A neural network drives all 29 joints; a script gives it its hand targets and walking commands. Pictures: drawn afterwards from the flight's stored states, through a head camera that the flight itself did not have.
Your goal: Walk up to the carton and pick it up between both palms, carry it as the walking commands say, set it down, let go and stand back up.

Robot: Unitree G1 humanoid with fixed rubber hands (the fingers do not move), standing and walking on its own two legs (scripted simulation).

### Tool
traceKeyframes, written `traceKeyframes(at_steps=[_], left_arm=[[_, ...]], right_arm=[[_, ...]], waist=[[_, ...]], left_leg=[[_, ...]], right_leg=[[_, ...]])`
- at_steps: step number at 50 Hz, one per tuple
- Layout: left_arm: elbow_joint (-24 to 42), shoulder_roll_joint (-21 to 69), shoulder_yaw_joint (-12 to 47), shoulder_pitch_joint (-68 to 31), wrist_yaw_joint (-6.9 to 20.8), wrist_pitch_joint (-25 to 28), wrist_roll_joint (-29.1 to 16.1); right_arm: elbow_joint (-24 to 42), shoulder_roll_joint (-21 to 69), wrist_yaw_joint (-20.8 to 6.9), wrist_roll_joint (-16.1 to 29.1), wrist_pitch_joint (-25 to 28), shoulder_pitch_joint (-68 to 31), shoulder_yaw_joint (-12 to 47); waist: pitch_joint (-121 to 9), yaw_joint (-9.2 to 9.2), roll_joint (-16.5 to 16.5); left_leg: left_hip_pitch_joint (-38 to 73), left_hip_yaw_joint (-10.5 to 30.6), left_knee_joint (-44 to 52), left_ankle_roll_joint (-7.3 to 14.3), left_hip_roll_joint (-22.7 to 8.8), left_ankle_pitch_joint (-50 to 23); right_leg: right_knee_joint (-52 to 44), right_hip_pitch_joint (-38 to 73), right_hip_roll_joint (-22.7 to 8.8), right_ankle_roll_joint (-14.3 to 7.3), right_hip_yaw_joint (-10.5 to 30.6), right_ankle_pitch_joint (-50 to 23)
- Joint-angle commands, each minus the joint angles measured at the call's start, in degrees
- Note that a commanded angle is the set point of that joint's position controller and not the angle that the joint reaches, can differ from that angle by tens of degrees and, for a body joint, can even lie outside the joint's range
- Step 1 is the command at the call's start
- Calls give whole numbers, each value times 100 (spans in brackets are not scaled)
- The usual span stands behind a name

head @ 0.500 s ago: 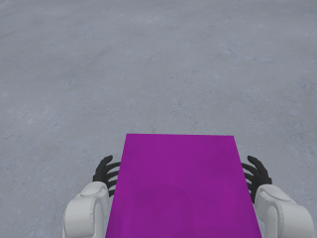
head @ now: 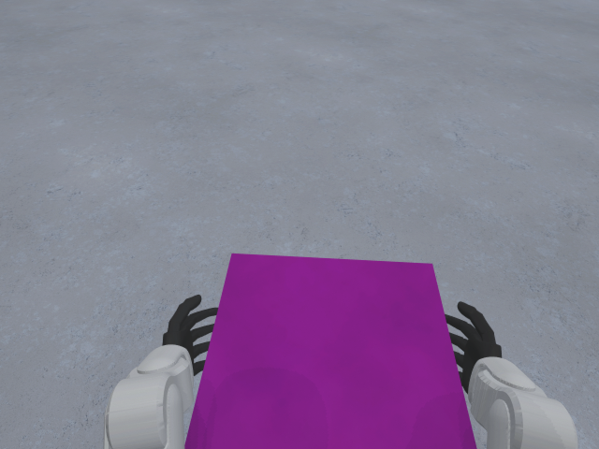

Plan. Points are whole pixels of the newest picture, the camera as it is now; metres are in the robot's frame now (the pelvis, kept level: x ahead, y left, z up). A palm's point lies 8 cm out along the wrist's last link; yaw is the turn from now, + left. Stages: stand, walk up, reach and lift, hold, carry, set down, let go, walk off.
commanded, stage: carry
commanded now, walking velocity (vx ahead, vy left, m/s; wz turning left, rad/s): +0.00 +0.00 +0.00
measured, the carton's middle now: (324, 379) +0.24 +0.00 +0.00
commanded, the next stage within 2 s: none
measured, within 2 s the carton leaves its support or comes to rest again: neither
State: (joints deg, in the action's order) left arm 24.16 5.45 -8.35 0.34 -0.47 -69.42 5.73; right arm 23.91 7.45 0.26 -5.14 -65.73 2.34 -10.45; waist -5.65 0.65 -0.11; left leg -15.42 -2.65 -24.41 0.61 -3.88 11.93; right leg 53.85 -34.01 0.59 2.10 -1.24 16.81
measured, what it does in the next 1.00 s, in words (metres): steps on the spot: right foot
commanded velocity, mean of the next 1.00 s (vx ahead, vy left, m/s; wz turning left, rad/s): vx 0.00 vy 0.00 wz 0.00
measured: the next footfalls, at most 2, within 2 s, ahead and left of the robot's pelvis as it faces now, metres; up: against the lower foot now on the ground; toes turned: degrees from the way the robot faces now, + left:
right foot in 0.20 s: -0.08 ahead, -0.14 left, +0.00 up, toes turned -8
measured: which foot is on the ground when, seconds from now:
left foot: down 0.00-1.00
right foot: up 0.00-0.18, down 0.20-1.00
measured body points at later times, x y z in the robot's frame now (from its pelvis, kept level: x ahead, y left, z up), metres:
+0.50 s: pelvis -0.12 -0.01 -0.02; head -0.12 -0.02 +0.43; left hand +0.17 +0.12 +0.06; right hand +0.12 -0.23 +0.06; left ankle +0.00 +0.10 -0.75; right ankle -0.12 -0.14 -0.75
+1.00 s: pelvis -0.09 -0.02 -0.02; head -0.09 -0.02 +0.43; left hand +0.19 +0.13 +0.05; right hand +0.16 -0.22 +0.06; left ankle +0.01 +0.10 -0.75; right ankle -0.12 -0.14 -0.75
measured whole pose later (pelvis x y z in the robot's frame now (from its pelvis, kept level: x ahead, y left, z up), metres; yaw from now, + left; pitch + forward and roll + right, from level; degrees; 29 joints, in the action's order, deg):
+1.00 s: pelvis -0.09 -0.02 -0.02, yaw -5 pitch +3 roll +0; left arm 21.5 5.6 -8.5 -5.1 -1.5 -68.5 6.3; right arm 20.8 5.6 0.1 -5.2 -66.5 -4.9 -12.3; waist -5.2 -0.8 -0.4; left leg -24.9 -3.5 -28.0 -0.7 -3.5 6.4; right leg 31.5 -17.1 -0.8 0.1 -2.4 17.7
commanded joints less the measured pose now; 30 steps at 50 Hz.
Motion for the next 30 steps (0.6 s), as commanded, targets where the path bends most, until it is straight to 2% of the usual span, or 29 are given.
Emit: traceKeyframes(at_steps=[1, 2, 3, 4, 5, 6, 7, 8, 9, 10, 11, 12, 13, 14, 15, 16, 18, 19, 20, 22, 23, 24, 25, 26, 27, 28, 29, 30], left_arm=[[706, 4395, 4502, -3147, 1013, 324, -2289], [803, 4184, 4520, -3261, 1021, 277, -2303], [840, 4057, 4609, -3428, 1027, 214, -2380], [679, 4004, 4602, -3300, 1052, 121, -2398], [285, 3900, 4425, -3052, 1087, 19, -2230], [-82, 3904, 4359, -2779, 1130, -26, -2194], [-206, 3891, 4222, -2610, 1170, -47, -2123], [-500, 4018, 4151, -2544, 1162, -59, -2080], [-500, 4231, 4248, -2555, 1199, 10, -2158], [-535, 4444, 4303, -2865, 1249, 31, -2307], [-319, 4588, 4277, -3229, 1316, 94, -2460], [-225, 4748, 4345, -3460, 1289, 187, -2441], [68, 4848, 4287, -3728, 1288, 265, -2459], [233, 4987, 4188, -3794, 1256, 294, -2435], [375, 4906, 4037, -3898, 1244, 336, -2439], [533, 4900, 4074, -3968, 1186, 373, -2420], [699, 4705, 3996, -3978, 1090, 376, -2277], [708, 4544, 3987, -3700, 1039, 349, -2150], [605, 4501, 4003, -3653, 1030, 298, -2105], [306, 4330, 3880, -3160, 1020, 250, -1872], [53, 4155, 3801, -2715, 1010, 185, -1715], [-16, 4273, 3827, -2712, 1010, 151, -1699], [-53, 4258, 3840, -2808, 1010, 140, -1670], [65, 4409, 3953, -3111, 1035, 138, -1787], [-10, 4326, 3933, -3056, 1056, 100, -1760], [75, 4358, 3997, -3410, 1064, 96, -1835], [128, 4407, 4093, -3504, 1079, 89, -1927], [275, 4437, 4172, -3745, 1100, 83, -2051]], right_arm=[[999, 4064, -1205, 2376, -23, -3359, 4554], [753, 3989, -1203, 2308, -46, -3133, 4508], [42, 3931, -1187, 2039, -133, -2382, 4264], [-337, 3852, -1179, 1891, -202, -2056, 4115], [-589, 3695, -1174, 1728, -286, -2008, 4007], [-805, 3662, -1144, 1663, -322, -1961, 3917], [-746, 3547, -1137, 1534, -324, -1919, 3915], [-741, 3595, -1174, 1595, -320, -2114, 3941], [-279, 3573, -1180, 1702, -235, -2573, 4044], [-434, 3855, -1190, 1808, -209, -2822, 4094], [-44, 4011, -1206, 1970, -131, -3288, 4261], [412, 4142, -1255, 2239, -100, -3868, 4385], [720, 4404, -1305, 2505, -57, -4313, 4633], [1021, 4581, -1315, 2682, -59, -4644, 4818], [1045, 4593, -1311, 2797, -56, -4777, 4931], [1176, 4636, -1304, 2903, -58, -4889, 5005], [942, 4673, -1309, 3002, -117, -4704, 5032], [890, 4518, -1288, 2928, -146, -4357, 5012], [583, 4460, -1244, 2767, -177, -4009, 4838], [471, 4304, -1201, 2592, -196, -3758, 4747], [254, 4198, -1193, 2535, -226, -3453, 4672], [237, 4197, -1227, 2499, -270, -3445, 4643], [184, 4128, -1255, 2484, -264, -3524, 4600], [33, 4204, -1276, 2427, -283, -3543, 4492], [-81, 4196, -1295, 2421, -301, -3703, 4446], [-322, 4211, -1314, 2334, -327, -3633, 4325], [-265, 4239, -1313, 2319, -312, -3597, 4312], [-311, 4253, -1325, 2303, -314, -3659, 4267]], waist=[[-927, -83, 928], [-805, -71, 1050], [-809, -36, 1153], [-923, -57, 1425], [-830, -83, 1575], [-978, -118, 1326], [-1118, -117, 1124], [-1131, -63, 766], [-1233, -26, 554], [-1061, -13, 346], [-1255, -8, -75], [-829, 7, -288], [-603, -22, -694], [-609, -23, -892], [-509, -23, -952], [-731, -26, -772], [-888, -40, -997], [-958, -49, -1092], [-1188, -48, -840], [-1504, -50, -604], [-1542, -63, -279], [-1541, -75, -183], [-1403, -73, 92], [-1322, -69, 385], [-976, -82, 293], [-837, -59, 403], [-670, -31, 214], [-473, -33, 228]], left_leg=[[714, 0, 641, 111, -680, 184], [469, 168, 538, 163, -685, -69], [625, 482, 411, 300, -849, -912], [524, 622, 398, 364, -915, -905], [319, 735, 403, 418, -1024, -314], [424, 609, 302, 329, -976, 164], [520, 553, 163, 234, -877, 272], [248, 304, -175, 76, -627, -118], [83, 155, -345, -66, -456, -412], [-262, 203, -369, -125, -419, -621], [-486, 349, -351, -111, -489, -602], [-153, 100, 7, -178, -295, -300], [205, 151, -56, -177, -393, -169], [574, 14, -264, -167, -354, 190], [494, 58, -385, -170, -379, 401], [473, 41, -358, -175, -258, 358], [63, -78, -424, -258, -99, 567], [145, -133, -584, -280, -93, 516], [190, -118, -628, -292, -66, 312], [237, 42, -443, -274, -202, -86], [226, 59, -422, -276, -169, -106], [292, 126, -341, -259, -146, -1], [104, 281, -91, -243, -199, 450], [69, 515, 143, -194, -383, 669], [-241, 428, 185, -180, -381, 845], [-220, 414, 236, -219, -309, 1287], [-154, 460, 237, -250, -344, 1268], [-225, 475, 262, -237, -326, 1518]], right_leg=[[-208, 81, 79, 30, 285, -32], [-530, 385, 15, 56, 138, 100], [-1078, 540, 63, 42, -21, 500], [-1541, 960, 88, 35, -214, 1058], [-2133, 1208, -8, -25, -253, 1186], [-3072, 1484, 15, -101, -276, 634], [-3684, 1860, -90, -209, 4, 206], [-3553, 2127, -431, -385, 500, -270], [-3356, 2293, -739, -496, 907, -957], [-3169, 2360, -909, -526, 873, -1299], [-3122, 2651, -923, -515, 662, -1468], [-3038, 1728, -882, -567, 508, -764], [-3294, 1106, -803, -489, 472, 3], [-3559, 614, -665, -461, 463, 766], [-3716, 614, -690, -444, 450, 1103], [-3659, 574, -739, -443, 490, 1380], [-3585, 915, -789, -494, 416, 1876], [-3544, 990, -841, -540, 447, 1816], [-3455, 1141, -874, -584, 450, 1602], [-3170, 1577, -868, -598, 416, 689], [-2961, 1587, -839, -617, 358, 573], [-2952, 1468, -753, -662, 341, 695], [-2881, 1423, -644, -621, 232, 909], [-2833, 1380, -581, -601, 287, 701], [-2994, 1340, -630, -524, 395, 707], [-3087, 1147, -599, -565, 452, 1116], [-3134, 829, -553, -550, 491, 1283], [-3249, 668, -512, -543, 476, 1559]])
